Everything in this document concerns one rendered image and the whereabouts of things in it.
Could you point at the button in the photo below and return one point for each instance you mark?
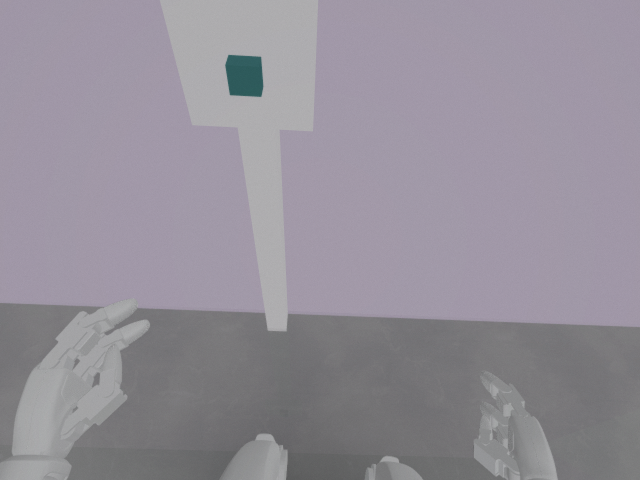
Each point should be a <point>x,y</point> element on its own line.
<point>244,75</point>

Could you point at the robot left thigh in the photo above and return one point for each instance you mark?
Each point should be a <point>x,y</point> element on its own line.
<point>258,460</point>

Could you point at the left robot hand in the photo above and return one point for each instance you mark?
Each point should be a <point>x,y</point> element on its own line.
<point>44,423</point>

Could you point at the robot left forearm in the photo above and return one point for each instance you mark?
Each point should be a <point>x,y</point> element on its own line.
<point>34,467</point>

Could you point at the left robot shin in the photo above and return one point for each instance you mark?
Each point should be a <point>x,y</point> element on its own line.
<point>268,437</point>

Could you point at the panel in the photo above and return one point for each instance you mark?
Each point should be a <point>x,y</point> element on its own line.
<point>284,34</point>

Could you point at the right robot hand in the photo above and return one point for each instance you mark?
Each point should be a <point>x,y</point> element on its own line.
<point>522,452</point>

